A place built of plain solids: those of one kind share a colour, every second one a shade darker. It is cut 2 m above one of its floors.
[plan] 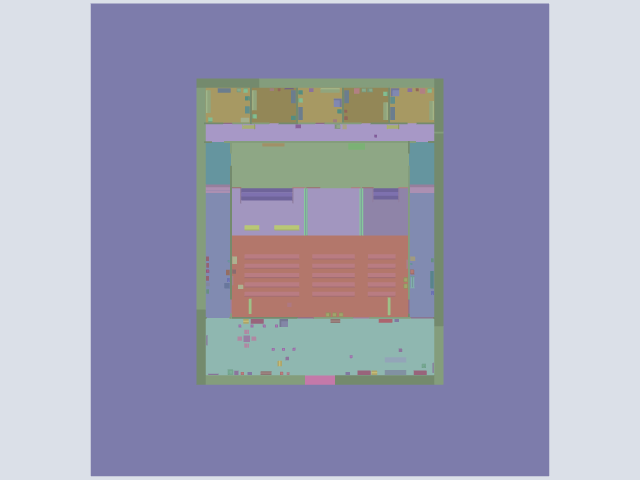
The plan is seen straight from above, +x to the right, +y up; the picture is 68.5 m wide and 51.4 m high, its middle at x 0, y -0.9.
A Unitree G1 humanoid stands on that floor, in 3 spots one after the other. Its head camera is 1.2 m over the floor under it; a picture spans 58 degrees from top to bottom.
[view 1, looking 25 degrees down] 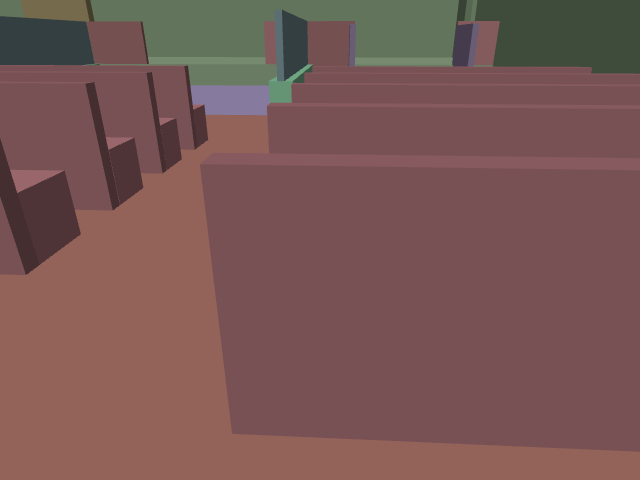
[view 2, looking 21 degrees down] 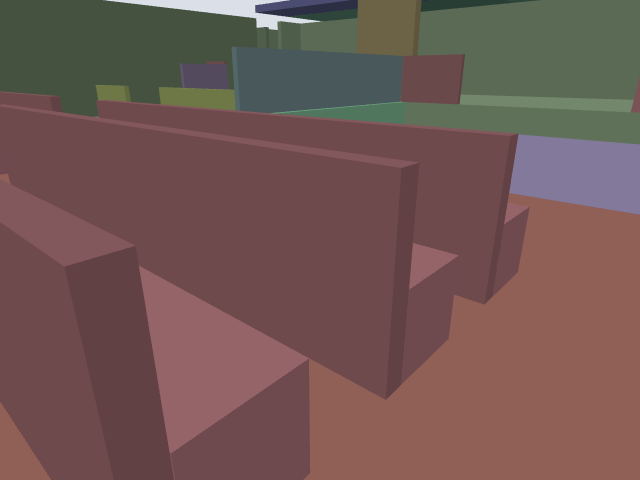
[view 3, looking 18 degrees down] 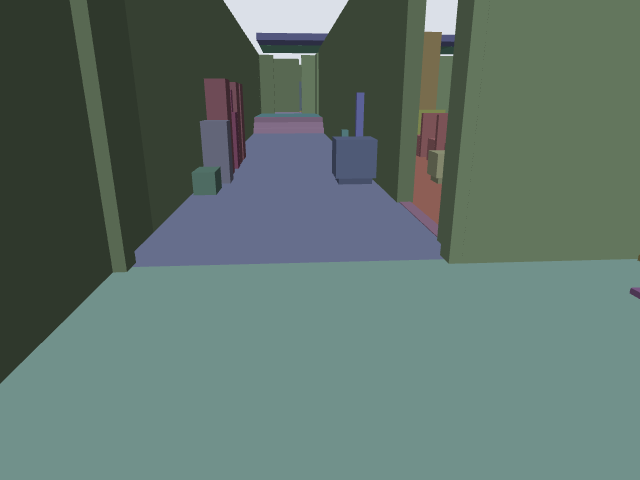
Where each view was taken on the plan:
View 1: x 5.47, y -8.01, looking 93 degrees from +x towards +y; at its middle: seats_parterre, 1.13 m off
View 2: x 4.42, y -5.19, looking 131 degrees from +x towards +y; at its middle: seats_parterre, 1.71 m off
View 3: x -10.93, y -12.37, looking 86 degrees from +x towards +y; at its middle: floor_promenade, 3.88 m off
